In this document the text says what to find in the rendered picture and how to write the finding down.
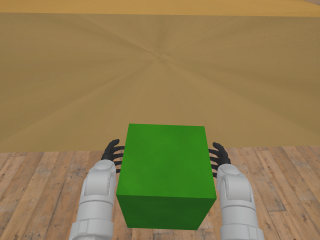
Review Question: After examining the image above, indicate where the left robot hand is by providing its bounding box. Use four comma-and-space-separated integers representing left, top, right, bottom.
101, 139, 125, 173

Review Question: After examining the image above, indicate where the robot left forearm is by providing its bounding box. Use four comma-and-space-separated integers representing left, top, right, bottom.
68, 159, 116, 240

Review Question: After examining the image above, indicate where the robot right forearm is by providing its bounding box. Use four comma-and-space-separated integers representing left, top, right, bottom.
216, 163, 265, 240

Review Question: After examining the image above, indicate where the right robot hand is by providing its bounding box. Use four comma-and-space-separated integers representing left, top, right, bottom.
208, 142, 231, 178

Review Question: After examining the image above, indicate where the carton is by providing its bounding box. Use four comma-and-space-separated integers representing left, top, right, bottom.
116, 123, 217, 231

